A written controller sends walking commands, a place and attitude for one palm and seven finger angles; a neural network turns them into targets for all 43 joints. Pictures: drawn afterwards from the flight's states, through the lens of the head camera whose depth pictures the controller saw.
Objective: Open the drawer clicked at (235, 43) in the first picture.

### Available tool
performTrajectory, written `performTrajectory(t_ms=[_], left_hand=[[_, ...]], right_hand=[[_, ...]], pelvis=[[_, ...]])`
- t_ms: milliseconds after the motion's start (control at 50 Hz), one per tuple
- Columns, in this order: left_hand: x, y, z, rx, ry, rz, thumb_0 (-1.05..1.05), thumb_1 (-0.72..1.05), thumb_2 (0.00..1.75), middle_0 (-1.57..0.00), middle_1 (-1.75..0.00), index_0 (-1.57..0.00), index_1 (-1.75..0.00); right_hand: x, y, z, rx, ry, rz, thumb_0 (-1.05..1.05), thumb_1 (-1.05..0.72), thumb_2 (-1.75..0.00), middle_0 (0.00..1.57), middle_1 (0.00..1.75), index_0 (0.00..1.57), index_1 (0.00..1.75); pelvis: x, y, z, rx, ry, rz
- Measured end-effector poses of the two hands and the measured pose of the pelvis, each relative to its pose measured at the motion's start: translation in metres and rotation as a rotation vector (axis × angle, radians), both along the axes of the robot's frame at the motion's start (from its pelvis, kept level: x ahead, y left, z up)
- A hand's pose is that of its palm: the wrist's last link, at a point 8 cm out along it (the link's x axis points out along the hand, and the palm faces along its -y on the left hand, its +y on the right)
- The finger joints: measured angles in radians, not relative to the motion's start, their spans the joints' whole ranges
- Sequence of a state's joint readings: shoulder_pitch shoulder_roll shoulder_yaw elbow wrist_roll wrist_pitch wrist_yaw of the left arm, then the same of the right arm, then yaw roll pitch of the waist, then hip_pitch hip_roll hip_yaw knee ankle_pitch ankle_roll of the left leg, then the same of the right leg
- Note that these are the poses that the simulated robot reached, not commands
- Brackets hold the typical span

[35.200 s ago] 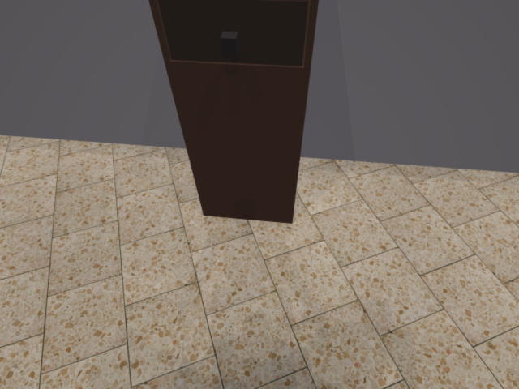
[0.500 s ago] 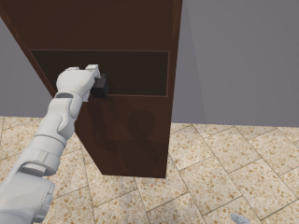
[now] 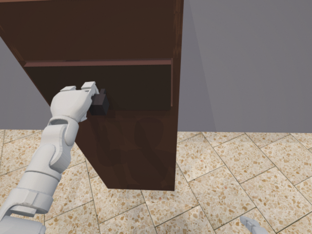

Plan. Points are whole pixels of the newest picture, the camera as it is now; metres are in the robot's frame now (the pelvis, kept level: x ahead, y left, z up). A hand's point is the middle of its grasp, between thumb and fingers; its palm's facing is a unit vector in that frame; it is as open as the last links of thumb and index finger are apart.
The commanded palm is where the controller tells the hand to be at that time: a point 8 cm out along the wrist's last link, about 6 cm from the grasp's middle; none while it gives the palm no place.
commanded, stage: pull the drawer open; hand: left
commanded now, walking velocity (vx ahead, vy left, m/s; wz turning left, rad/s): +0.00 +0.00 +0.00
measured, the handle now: (100, 99) +0.43 +0.19 +0.12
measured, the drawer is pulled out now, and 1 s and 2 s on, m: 0.02 0.16 0.25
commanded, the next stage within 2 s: none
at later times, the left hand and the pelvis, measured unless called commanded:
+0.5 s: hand (72, 140) +0.31 +0.22 +0.11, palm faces +0.03 -0.08 -1.00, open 5.4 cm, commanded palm +0.27 +0.21 +0.17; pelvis +0.00 -0.01 +0.00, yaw +1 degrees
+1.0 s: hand (63, 164) +0.25 +0.22 +0.11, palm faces +0.07 -0.09 -0.99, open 5.2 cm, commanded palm +0.21 +0.21 +0.17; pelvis -0.03 -0.01 +0.01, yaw +1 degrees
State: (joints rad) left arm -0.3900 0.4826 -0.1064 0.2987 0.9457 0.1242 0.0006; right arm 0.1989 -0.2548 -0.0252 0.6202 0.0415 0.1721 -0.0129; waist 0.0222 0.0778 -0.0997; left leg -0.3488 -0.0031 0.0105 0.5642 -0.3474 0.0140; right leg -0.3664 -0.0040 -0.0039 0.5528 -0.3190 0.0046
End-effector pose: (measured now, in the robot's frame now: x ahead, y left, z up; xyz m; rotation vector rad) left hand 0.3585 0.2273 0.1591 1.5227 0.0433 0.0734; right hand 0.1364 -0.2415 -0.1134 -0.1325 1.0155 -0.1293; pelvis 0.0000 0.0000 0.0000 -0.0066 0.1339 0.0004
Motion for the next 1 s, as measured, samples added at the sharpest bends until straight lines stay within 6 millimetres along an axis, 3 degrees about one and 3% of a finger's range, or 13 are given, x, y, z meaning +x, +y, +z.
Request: performTrajectory(t_ms=[240, 380, 780, 1000], left_hand=[[-0.038, -0.001, -0.001, -0.017, -0.013, 0.009, 0.0, 0.88, 0.9, -0.42, -1.35, -0.28, -1.28], [-0.056, -0.001, -0.001, -0.028, -0.014, 0.015, 0.0, 0.88, 0.9, -0.42, -1.35, -0.29, -1.28], [-0.12, -0.001, -0.002, -0.048, -0.043, 0.025, 0.0, 0.88, 0.9, -0.42, -1.35, -0.32, -1.29], [-0.137, -0.002, -0.002, -0.044, -0.044, 0.042, 0.0, 0.88, 0.9, -0.42, -1.35, -0.34, -1.29]], right_hand=[[0.049, 0.017, 0.013, 0.02, -0.113, 0.087, 0.01, -0.91, -0.9, 0.2, 0.3, 0.2, 0.3], [0.064, 0.025, 0.021, 0.021, -0.155, 0.129, 0.01, -0.91, -0.9, 0.2, 0.3, 0.2, 0.3], [0.042, 0.021, 0.021, 0.016, -0.164, 0.143, 0.01, -0.91, -0.9, 0.19, 0.3, 0.2, 0.3], [0.041, 0.034, 0.026, 0.036, -0.208, 0.17, 0.01, -0.91, -0.9, 0.2, 0.3, 0.2, 0.3]], pelvis=[[0.002, -0.001, 0.002, 0.003, -0.028, 0.012], [-0.001, -0.005, 0.003, 0.005, -0.047, 0.018], [-0.016, -0.006, 0.005, 0.007, -0.094, 0.013], [-0.029, -0.007, 0.006, 0.01, -0.124, 0.016]])
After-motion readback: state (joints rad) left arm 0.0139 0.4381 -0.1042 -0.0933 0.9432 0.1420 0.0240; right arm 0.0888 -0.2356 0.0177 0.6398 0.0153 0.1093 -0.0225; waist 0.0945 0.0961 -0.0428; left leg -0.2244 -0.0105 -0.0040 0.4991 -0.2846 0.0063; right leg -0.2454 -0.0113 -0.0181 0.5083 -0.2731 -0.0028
